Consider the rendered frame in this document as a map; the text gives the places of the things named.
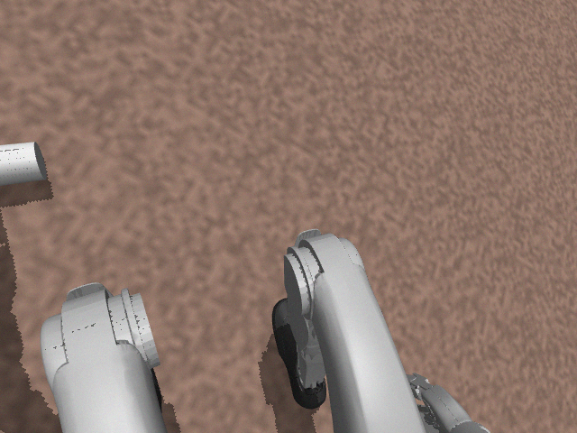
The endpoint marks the right robot hand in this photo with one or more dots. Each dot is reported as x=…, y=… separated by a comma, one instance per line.
x=441, y=412

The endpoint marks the bottle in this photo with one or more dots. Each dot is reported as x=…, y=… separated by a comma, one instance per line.
x=21, y=162

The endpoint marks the right robot foot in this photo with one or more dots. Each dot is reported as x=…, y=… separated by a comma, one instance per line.
x=287, y=347

